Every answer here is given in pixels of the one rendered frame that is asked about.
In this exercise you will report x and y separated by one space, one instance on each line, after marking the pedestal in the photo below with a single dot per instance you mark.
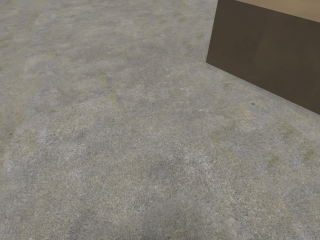
272 44

